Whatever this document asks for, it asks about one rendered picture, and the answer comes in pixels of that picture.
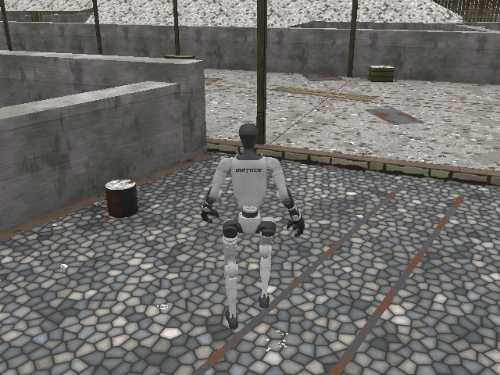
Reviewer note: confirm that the right robot hand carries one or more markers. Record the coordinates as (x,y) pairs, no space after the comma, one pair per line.
(298,225)

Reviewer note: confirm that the robot left foot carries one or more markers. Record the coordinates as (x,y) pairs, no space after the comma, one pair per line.
(233,323)

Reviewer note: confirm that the humanoid robot head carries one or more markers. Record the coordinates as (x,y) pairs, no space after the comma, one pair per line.
(248,133)

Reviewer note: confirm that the left robot hand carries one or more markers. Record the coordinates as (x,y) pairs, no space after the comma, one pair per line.
(212,212)

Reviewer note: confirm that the robot right upper arm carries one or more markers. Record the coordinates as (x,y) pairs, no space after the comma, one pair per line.
(278,177)

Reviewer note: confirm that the robot left forearm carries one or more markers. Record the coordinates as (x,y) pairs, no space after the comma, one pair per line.
(209,202)

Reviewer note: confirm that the robot right forearm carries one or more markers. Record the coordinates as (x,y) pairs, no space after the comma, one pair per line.
(291,207)

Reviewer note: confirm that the robot left upper arm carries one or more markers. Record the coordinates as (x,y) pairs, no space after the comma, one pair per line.
(219,177)

